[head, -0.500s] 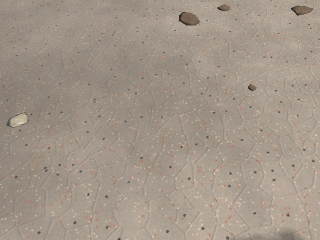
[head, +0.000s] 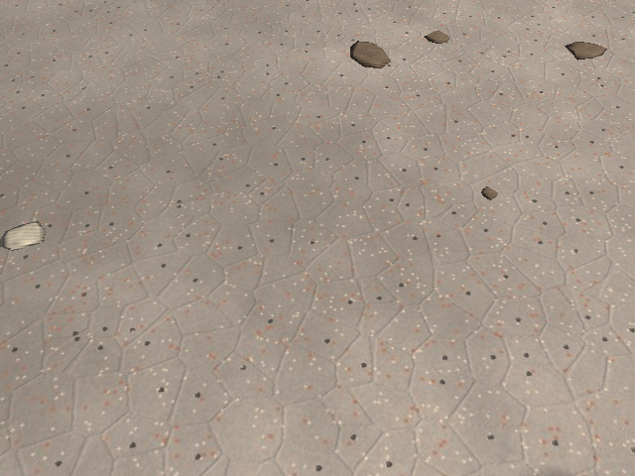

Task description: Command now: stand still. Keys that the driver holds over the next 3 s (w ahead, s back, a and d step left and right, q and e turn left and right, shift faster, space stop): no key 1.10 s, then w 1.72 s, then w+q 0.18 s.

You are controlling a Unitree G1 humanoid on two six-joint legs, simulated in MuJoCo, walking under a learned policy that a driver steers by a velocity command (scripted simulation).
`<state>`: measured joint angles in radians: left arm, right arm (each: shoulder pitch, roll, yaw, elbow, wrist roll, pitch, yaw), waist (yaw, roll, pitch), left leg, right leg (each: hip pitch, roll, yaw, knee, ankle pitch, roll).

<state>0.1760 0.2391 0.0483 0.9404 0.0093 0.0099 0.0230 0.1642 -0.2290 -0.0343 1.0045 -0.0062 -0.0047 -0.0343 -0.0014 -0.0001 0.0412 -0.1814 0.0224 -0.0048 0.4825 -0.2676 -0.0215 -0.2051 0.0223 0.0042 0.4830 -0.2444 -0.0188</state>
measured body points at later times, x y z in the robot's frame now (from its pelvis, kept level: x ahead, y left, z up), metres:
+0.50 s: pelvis +0.00 +0.00 +0.00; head +0.01 +0.00 +0.45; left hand +0.05 +0.25 -0.15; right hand +0.04 -0.25 -0.15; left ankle +0.00 +0.13 -0.74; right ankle +0.01 -0.11 -0.74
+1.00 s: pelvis +0.00 +0.00 +0.00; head +0.02 +0.00 +0.45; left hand +0.03 +0.25 -0.15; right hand +0.02 -0.24 -0.16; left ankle +0.00 +0.13 -0.74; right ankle +0.01 -0.11 -0.74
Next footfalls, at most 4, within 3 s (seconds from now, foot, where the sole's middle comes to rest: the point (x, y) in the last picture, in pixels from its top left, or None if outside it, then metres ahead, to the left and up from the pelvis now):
1.80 right None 0.44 -0.08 -0.78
2.34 left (258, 379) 0.74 0.17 -0.78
2.88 right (355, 272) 1.06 -0.07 -0.78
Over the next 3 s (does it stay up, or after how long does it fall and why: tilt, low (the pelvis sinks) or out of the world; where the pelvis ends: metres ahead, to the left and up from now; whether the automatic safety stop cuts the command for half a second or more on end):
stays up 0.94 0.02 -0.01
